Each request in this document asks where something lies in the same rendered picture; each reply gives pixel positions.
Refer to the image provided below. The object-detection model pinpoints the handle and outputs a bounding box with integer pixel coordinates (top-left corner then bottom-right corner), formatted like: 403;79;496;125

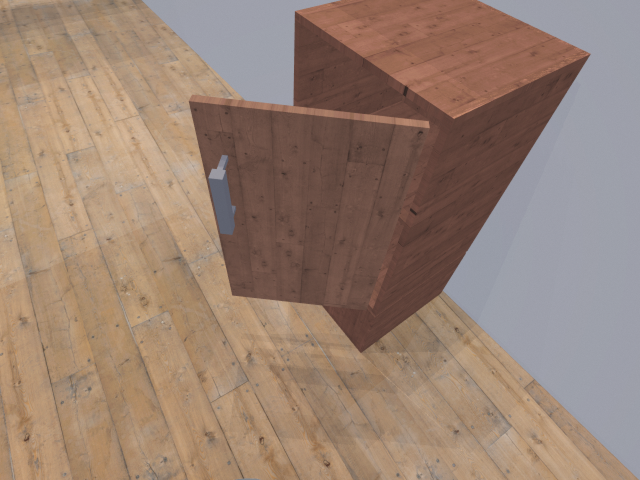
208;155;236;235

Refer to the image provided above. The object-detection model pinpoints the cupboard door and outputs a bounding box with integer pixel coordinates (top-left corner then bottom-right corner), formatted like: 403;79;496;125
189;95;430;310

